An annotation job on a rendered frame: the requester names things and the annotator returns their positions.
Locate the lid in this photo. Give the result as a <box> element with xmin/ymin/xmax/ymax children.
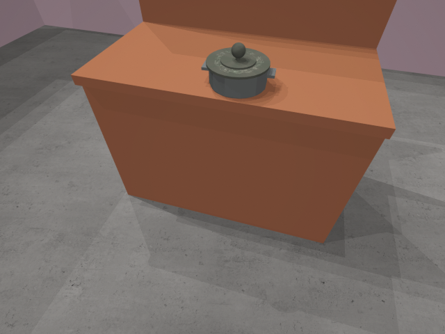
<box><xmin>206</xmin><ymin>47</ymin><xmax>270</xmax><ymax>80</ymax></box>

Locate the table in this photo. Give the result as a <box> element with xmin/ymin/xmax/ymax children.
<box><xmin>71</xmin><ymin>0</ymin><xmax>397</xmax><ymax>243</ymax></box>

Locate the pot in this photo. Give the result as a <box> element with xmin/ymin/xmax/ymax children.
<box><xmin>202</xmin><ymin>61</ymin><xmax>276</xmax><ymax>99</ymax></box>

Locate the knob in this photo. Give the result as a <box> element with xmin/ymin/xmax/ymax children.
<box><xmin>232</xmin><ymin>42</ymin><xmax>245</xmax><ymax>58</ymax></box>

